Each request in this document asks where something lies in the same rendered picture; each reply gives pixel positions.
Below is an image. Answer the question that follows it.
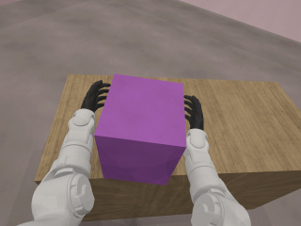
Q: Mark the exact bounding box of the right robot hand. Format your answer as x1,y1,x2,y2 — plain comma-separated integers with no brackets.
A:
183,95,204,131

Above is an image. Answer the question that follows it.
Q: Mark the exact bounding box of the robot left upper arm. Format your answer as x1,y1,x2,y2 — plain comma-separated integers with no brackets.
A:
17,172,95,226

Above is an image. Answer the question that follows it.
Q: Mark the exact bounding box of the robot right forearm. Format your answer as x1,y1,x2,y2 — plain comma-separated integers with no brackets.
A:
183,128,240,204

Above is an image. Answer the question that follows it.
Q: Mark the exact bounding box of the robot left forearm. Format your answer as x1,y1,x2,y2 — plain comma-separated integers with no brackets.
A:
31,108,96,217

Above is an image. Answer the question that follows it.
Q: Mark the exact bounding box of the robot right upper arm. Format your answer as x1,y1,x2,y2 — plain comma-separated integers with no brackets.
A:
191,192,251,226

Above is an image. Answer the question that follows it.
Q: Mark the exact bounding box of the pedestal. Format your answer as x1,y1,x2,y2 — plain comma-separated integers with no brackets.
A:
34,73,301,222

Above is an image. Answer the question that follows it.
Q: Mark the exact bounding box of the left robot hand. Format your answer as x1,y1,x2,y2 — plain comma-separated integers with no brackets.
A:
80,80,111,113

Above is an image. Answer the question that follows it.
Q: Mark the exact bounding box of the carton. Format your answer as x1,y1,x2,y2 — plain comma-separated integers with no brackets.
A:
94,73,187,186

